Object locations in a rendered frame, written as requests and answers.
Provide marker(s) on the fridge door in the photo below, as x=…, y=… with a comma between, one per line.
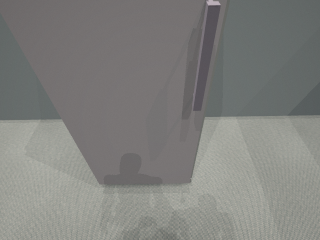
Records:
x=121, y=74

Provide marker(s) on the handle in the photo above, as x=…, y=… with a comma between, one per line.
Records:
x=211, y=16

